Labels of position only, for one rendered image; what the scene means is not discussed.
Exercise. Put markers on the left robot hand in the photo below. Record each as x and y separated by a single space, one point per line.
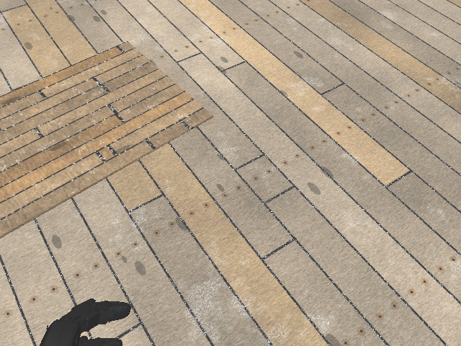
67 330

